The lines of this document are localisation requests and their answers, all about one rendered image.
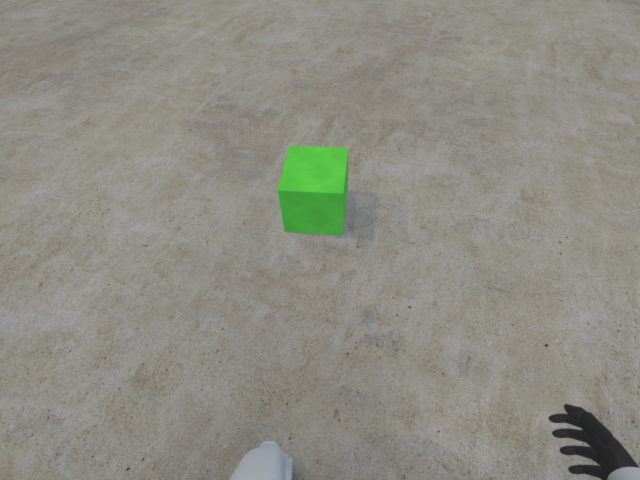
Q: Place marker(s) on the left robot shin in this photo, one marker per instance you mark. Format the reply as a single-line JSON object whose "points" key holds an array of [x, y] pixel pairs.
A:
{"points": [[269, 444]]}

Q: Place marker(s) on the carton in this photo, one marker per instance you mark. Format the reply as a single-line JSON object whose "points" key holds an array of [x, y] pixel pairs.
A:
{"points": [[313, 190]]}

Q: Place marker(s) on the left robot thigh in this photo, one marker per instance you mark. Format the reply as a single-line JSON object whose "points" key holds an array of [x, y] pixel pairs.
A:
{"points": [[264, 463]]}

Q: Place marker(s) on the robot right hand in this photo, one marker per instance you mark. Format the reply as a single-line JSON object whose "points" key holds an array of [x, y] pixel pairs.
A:
{"points": [[605, 450]]}

